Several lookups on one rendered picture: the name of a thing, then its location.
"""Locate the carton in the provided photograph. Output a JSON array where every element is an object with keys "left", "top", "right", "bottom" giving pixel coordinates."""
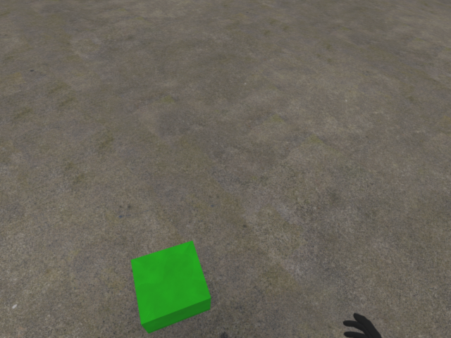
[{"left": 131, "top": 241, "right": 211, "bottom": 333}]

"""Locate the robot right hand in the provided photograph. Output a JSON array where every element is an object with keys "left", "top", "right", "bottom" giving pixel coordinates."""
[{"left": 343, "top": 313, "right": 382, "bottom": 338}]

